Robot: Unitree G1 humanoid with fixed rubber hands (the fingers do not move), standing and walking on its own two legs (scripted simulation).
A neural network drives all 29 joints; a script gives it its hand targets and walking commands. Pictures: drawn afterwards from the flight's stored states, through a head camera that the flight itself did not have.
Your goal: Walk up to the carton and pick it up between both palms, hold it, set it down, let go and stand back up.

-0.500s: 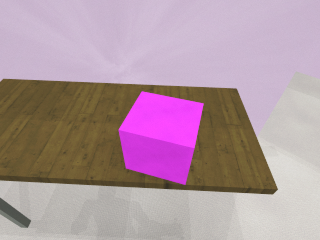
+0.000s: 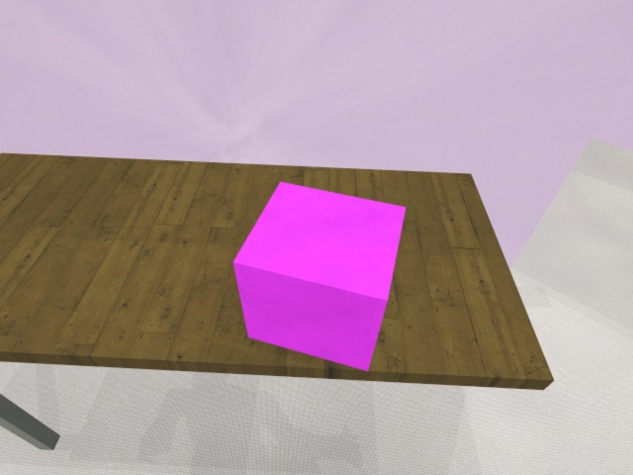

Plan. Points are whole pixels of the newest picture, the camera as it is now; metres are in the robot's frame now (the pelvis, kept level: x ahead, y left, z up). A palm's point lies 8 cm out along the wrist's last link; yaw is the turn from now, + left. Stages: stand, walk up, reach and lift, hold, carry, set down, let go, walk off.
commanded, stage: stand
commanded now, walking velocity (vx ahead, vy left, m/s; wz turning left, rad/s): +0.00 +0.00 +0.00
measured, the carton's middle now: (323, 275) +0.43 +0.00 +0.00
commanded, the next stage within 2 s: none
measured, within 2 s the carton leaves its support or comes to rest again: neither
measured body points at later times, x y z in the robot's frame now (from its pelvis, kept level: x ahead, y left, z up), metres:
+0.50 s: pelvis +0.01 +0.00 +0.00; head +0.02 +0.00 +0.45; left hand +0.10 +0.31 -0.12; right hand +0.09 -0.30 -0.13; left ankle +0.01 +0.13 -0.75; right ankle +0.02 -0.12 -0.75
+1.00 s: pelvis +0.02 +0.00 +0.00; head +0.02 +0.00 +0.45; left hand +0.10 +0.31 -0.12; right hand +0.09 -0.30 -0.13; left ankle +0.01 +0.13 -0.75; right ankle +0.02 -0.12 -0.75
